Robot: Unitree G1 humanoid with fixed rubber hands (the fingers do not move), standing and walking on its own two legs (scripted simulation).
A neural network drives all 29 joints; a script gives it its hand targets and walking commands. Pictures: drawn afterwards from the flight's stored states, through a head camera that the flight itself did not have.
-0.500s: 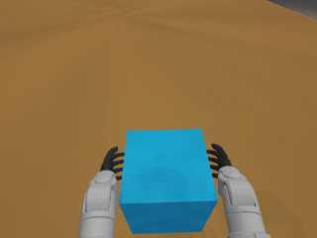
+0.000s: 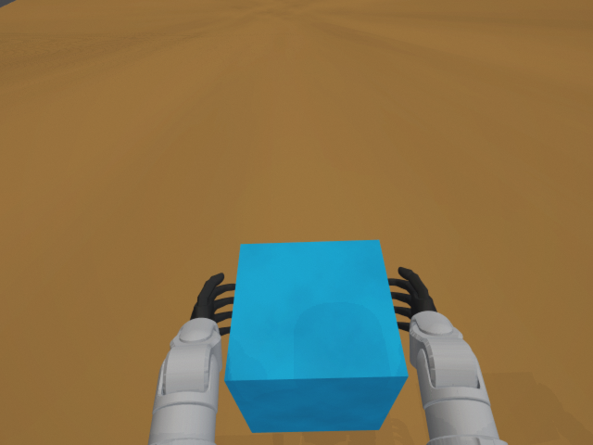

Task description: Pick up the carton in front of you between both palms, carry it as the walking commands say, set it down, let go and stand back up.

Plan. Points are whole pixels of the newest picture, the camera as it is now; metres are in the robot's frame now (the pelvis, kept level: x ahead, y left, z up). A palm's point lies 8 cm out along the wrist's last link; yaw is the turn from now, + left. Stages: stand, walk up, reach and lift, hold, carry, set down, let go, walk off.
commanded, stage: set down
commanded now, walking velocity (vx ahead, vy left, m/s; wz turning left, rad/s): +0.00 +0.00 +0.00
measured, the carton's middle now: (312, 340) +0.30 +0.00 -0.06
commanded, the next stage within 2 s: none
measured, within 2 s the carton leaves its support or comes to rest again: neither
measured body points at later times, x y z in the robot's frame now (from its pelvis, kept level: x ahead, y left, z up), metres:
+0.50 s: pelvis -0.04 -0.04 -0.05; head +0.15 -0.05 +0.36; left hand +0.36 +0.12 -0.12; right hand +0.35 -0.18 -0.13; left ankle -0.02 +0.10 -0.74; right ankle +0.07 -0.15 -0.74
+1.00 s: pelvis -0.05 -0.03 -0.18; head +0.20 -0.03 +0.20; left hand +0.42 +0.10 -0.27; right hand +0.40 -0.20 -0.27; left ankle -0.02 +0.10 -0.74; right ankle +0.07 -0.15 -0.74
